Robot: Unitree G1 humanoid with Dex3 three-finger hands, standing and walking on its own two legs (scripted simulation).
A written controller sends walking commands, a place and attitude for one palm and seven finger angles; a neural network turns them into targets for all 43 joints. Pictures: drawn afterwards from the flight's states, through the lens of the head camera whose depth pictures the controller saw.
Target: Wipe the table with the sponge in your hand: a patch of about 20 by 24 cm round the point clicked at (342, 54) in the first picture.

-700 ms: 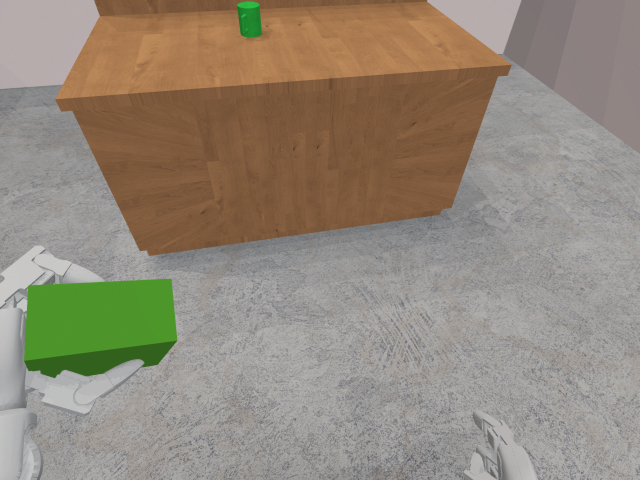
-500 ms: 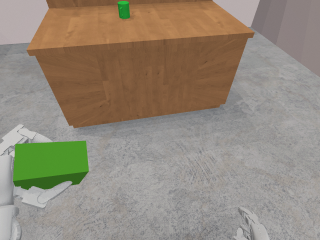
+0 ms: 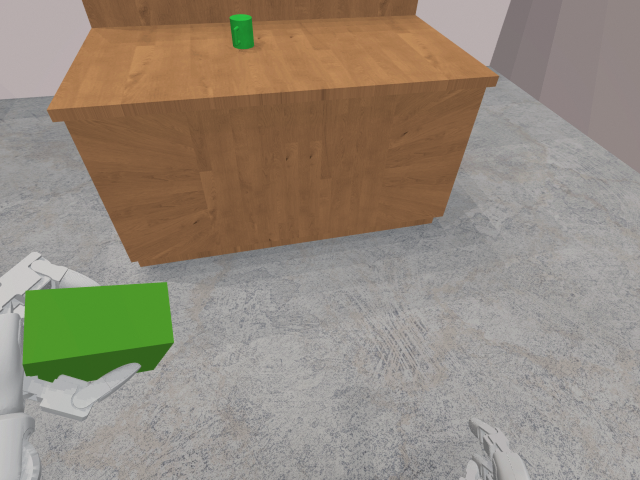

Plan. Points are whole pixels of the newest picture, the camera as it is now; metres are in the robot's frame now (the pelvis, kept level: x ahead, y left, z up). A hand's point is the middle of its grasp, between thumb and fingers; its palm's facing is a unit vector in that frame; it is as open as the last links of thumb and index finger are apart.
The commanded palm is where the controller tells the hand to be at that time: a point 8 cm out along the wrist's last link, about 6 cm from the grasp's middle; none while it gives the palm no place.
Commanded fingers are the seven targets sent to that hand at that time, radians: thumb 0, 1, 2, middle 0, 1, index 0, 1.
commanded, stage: walk to a spot facing it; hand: left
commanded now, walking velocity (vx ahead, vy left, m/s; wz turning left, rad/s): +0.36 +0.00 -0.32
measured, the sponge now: (119, 333) +0.22 +0.22 +0.14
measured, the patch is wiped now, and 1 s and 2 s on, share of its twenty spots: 0.00 0.00 0.00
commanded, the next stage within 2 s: turn to face it in 1.94 s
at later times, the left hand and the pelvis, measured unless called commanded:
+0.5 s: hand (173, 225) +0.35 +0.20 +0.17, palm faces +0.32 -0.86 -0.40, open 10.3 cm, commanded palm +0.30 +0.24 +0.18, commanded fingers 0.00 0.10 1.30 -1.20 -1.60 -1.20 -1.60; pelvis +0.11 -0.01 -0.01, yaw -7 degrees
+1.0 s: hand (299, 154) +0.52 +0.07 +0.16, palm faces +0.18 -0.84 -0.51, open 10.3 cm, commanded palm +0.46 +0.14 +0.18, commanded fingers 0.00 0.10 1.30 -1.20 -1.60 -1.20 -1.60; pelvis +0.25 -0.10 -0.01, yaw -11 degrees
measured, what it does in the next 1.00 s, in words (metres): walks ahead: left foot, then right foot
